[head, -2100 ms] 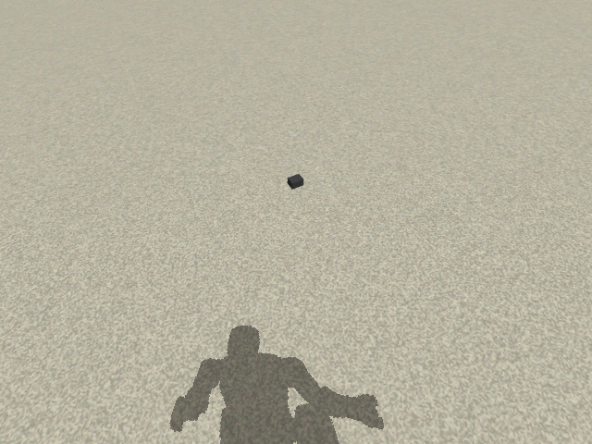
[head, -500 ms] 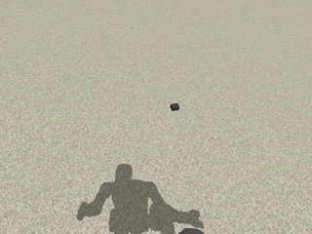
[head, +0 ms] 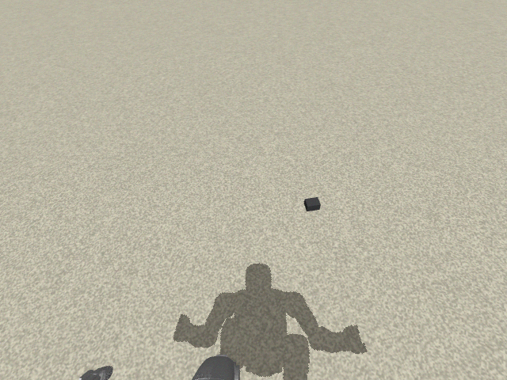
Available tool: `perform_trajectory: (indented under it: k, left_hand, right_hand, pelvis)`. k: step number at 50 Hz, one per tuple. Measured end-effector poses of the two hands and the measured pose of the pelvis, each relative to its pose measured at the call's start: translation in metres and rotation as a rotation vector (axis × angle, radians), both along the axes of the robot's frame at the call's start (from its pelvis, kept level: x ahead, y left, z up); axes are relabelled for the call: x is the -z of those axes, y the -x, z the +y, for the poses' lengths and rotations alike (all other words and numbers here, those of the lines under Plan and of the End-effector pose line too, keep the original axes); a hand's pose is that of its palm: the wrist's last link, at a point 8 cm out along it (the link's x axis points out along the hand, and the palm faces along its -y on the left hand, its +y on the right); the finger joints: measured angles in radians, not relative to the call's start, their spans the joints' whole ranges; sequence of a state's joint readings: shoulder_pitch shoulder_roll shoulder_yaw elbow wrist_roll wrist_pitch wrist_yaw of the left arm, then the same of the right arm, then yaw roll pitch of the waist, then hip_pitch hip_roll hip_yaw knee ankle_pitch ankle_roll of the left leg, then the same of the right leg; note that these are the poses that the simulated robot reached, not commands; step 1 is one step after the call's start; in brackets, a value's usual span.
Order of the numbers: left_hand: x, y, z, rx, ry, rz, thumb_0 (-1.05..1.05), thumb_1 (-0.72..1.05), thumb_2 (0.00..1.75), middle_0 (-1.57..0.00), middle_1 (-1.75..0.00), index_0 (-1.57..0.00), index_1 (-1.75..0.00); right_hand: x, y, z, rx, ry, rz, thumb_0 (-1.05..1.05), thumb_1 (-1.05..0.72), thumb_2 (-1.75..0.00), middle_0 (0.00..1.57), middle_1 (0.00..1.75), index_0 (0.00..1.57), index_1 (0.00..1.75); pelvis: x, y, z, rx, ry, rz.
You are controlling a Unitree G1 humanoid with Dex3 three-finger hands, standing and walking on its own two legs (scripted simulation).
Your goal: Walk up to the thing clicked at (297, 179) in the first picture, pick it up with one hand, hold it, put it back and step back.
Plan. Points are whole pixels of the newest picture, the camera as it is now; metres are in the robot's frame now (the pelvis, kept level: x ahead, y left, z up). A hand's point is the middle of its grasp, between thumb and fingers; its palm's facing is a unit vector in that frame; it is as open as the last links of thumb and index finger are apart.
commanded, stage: walk up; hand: left
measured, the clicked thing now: (312, 204) +1.02 -0.20 -0.75
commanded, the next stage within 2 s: none
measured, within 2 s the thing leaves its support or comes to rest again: neither
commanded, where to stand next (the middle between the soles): +0.69 -0.49 m, yaw +8 degrees
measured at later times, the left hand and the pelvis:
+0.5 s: hand (188, 319) +0.26 +0.18 -0.16, palm faces -0.01 -0.96 -0.28, open 7.4 cm; pelvis +0.19 -0.10 -0.01, yaw +2 degrees
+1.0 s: hand (261, 283) +0.35 +0.03 -0.18, palm faces +0.06 -0.95 -0.32, open 7.4 cm; pelvis +0.34 -0.24 -0.03, yaw +5 degrees
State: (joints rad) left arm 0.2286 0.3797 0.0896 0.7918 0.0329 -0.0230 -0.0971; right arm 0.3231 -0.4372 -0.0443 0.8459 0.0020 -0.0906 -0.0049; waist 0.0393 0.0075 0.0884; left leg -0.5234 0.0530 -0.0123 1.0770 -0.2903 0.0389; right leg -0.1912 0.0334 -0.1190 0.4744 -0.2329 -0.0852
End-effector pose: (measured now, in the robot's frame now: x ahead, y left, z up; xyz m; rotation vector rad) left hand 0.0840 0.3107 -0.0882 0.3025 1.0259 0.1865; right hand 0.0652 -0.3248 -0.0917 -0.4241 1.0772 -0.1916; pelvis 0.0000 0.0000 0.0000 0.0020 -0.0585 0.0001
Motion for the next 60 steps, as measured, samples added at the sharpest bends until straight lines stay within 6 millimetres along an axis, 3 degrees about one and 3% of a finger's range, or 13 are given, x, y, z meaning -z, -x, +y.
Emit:
perform_trajectory:
  k: [7, 13, 19, 23, 28, 32, 34, 36, 40, 45, 48, 52, 60]
  left_hand:
    - [0.021, -0.001, -0.008, -0.080, 0.008, 0.107, 0.01, 0.90, 0.89, -0.20, -0.30, -0.20, -0.30]
    - [0.057, -0.028, -0.030, -0.110, 0.049, 0.204, 0.01, 0.90, 0.89, -0.20, -0.29, -0.20, -0.30]
    - [0.053, -0.095, -0.062, -0.020, 0.078, 0.209, 0.02, 0.90, 0.89, -0.20, -0.29, -0.20, -0.30]
    - [0.045, -0.148, -0.076, -0.011, 0.064, 0.120, 0.01, 0.90, 0.89, -0.20, -0.29, -0.20, -0.30]
    - [0.034, -0.203, -0.106, 0.003, 0.023, 0.074, 0.01, 0.90, 0.89, -0.20, -0.29, -0.20, -0.30]
    - [0.029, -0.234, -0.139, -0.009, -0.035, 0.051, 0.01, 0.90, 0.89, -0.20, -0.29, -0.20, -0.30]
    - [0.026, -0.240, -0.156, -0.020, -0.054, 0.035, 0.01, 0.90, 0.89, -0.20, -0.29, -0.20, -0.30]
    - [0.021, -0.239, -0.172, -0.048, -0.051, 0.035, 0.01, 0.90, 0.89, -0.20, -0.29, -0.20, -0.30]
    - [0.012, -0.232, -0.196, -0.083, -0.043, 0.088, 0.01, 0.90, 0.89, -0.20, -0.29, -0.20, -0.30]
    - [0.022, -0.231, -0.215, -0.108, -0.023, 0.153, 0.01, 0.90, 0.89, -0.20, -0.30, -0.21, -0.30]
    - [0.040, -0.242, -0.224, -0.115, 0.005, 0.172, 0.01, 0.90, 0.89, -0.20, -0.30, -0.21, -0.30]
    - [0.060, -0.273, -0.245, -0.095, 0.041, 0.180, 0.01, 0.90, 0.89, -0.20, -0.29, -0.20, -0.30]
    - [0.053, -0.340, -0.290, -0.025, 0.068, 0.138, 0.01, 0.90, 0.89, -0.20, -0.29, -0.20, -0.30]
  right_hand:
    - [-0.006, -0.080, -0.021, -0.061, 0.044, 0.049, 0.00, -0.91, -0.90, 0.20, 0.30, 0.21, 0.30]
    - [-0.004, -0.149, -0.029, -0.093, 0.097, -0.005, 0.01, -0.91, -0.90, 0.20, 0.30, 0.21, 0.30]
    - [-0.018, -0.174, -0.052, -0.015, 0.097, -0.067, 0.00, -0.91, -0.90, 0.20, 0.30, 0.21, 0.30]
    - [-0.022, -0.182, -0.080, -0.026, 0.103, -0.017, 0.00, -0.90, -0.90, 0.21, 0.30, 0.21, 0.30]
    - [-0.013, -0.200, -0.137, -0.018, 0.110, 0.018, 0.00, -0.90, -0.90, 0.21, 0.30, 0.21, 0.31]
    - [0.011, -0.229, -0.197, 0.004, 0.125, 0.030, 0.01, -0.90, -0.90, 0.21, 0.30, 0.21, 0.31]
    - [0.022, -0.247, -0.217, 0.019, 0.132, 0.045, 0.01, -0.90, -0.90, 0.21, 0.30, 0.21, 0.30]
    - [0.025, -0.266, -0.225, 0.016, 0.119, 0.056, 0.01, -0.91, -0.90, 0.20, 0.30, 0.21, 0.30]
    - [0.016, -0.308, -0.225, -0.029, 0.063, 0.028, 0.01, -0.91, -0.90, 0.20, 0.30, 0.21, 0.30]
    - [0.007, -0.346, -0.224, -0.097, 0.040, 0.025, 0.01, -0.91, -0.90, 0.20, 0.30, 0.21, 0.30]
    - [0.006, -0.361, -0.228, -0.111, 0.057, 0.023, 0.00, -0.91, -0.90, 0.20, 0.30, 0.21, 0.30]
    - [0.004, -0.365, -0.247, -0.072, 0.101, 0.014, 0.00, -0.90, -0.90, 0.21, 0.30, 0.21, 0.30]
    - [-0.024, -0.362, -0.309, 0.015, 0.150, 0.028, 0.00, -0.90, -0.90, 0.21, 0.30, 0.21, 0.30]
  pelvis:
    - [0.006, -0.063, -0.025, -0.043, 0.033, 0.014]
    - [0.024, -0.118, -0.035, -0.052, -0.011, 0.017]
    - [0.014, -0.156, -0.058, -0.042, -0.009, 0.004]
    - [0.011, -0.181, -0.084, -0.045, -0.011, 0.004]
    - [0.017, -0.213, -0.127, -0.038, -0.026, 0.015]
    - [0.033, -0.242, -0.168, -0.038, -0.004, 0.017]
    - [0.037, -0.254, -0.183, -0.055, 0.009, 0.013]
    - [0.032, -0.265, -0.194, -0.060, -0.004, 0.016]
    - [0.016, -0.287, -0.212, -0.055, -0.009, 0.029]
    - [0.012, -0.313, -0.232, -0.061, 0.010, 0.037]
    - [0.019, -0.331, -0.240, -0.077, 0.020, 0.033]
    - [0.027, -0.350, -0.252, -0.084, -0.014, 0.013]
    - [0.014, -0.384, -0.297, -0.068, -0.019, -0.006]
